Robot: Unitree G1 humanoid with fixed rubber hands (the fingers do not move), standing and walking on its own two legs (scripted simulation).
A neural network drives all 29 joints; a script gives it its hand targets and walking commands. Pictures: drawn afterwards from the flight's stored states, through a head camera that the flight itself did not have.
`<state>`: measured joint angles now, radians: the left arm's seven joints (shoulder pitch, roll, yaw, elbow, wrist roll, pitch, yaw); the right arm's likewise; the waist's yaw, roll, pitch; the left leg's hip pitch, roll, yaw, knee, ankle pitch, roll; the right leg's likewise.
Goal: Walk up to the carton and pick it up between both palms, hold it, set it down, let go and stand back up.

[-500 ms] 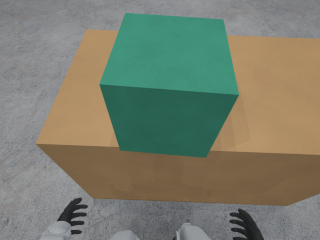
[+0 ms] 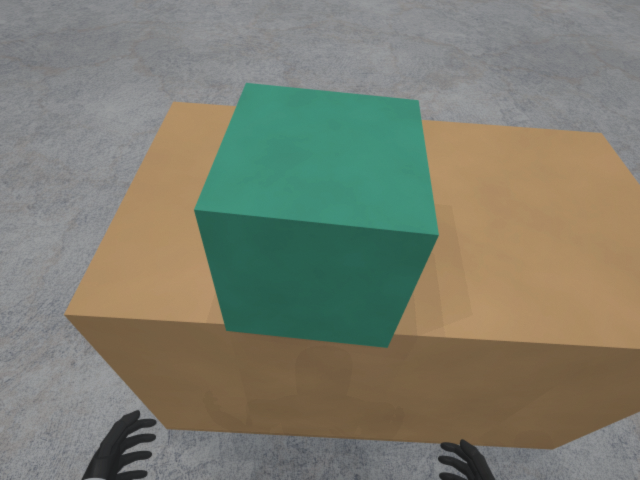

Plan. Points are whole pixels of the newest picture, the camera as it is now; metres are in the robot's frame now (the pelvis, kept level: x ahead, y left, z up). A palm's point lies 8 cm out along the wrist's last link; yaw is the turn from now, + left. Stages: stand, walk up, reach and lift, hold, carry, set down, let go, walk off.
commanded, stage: reach and lift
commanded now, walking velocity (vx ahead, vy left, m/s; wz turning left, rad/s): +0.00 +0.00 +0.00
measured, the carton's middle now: (319, 219) +0.48 +0.01 +0.04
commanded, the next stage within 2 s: none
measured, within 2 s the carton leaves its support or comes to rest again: neither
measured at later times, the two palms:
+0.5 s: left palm (100, 464) +0.16 +0.25 -0.04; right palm (488, 470) +0.16 -0.20 -0.04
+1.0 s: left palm (106, 421) +0.19 +0.24 +0.00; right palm (499, 432) +0.19 -0.20 +0.00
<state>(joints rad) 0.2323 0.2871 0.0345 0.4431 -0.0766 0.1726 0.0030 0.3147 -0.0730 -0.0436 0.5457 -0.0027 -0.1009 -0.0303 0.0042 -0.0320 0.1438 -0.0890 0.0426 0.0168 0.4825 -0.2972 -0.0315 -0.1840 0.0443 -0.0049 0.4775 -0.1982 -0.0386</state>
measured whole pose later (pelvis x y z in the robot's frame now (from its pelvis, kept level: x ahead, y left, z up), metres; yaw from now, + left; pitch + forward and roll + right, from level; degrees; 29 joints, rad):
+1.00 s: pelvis +0.01 +0.03 +0.01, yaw +0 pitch -6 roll -1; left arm 0.31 0.25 -0.15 0.26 -0.26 -0.18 0.10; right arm 0.33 -0.21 -0.07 0.26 0.22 -0.16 0.03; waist 0.01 0.02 0.04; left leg -0.02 0.01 0.03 0.43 -0.29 0.01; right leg -0.11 0.01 0.01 0.39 -0.18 0.00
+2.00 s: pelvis +0.02 +0.02 +0.01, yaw +0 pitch +1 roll -1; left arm -0.24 0.32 0.15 -0.02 -0.28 0.59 0.03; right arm -0.18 -0.39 -0.06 0.05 0.41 0.37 -0.06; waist -0.03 0.01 0.01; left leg -0.13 0.02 0.03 0.35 -0.24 -0.01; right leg -0.21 0.03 0.01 0.32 -0.13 -0.01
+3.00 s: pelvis +0.01 +0.02 +0.01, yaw +2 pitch +6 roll -1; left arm -0.80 0.37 0.05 0.70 -0.24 0.41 0.01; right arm -0.72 -0.36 -0.06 0.74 0.35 0.28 -0.04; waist -0.06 -0.01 -0.06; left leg -0.27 0.02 -0.02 0.39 -0.22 -0.01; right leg -0.31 0.02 -0.03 0.31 -0.10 -0.02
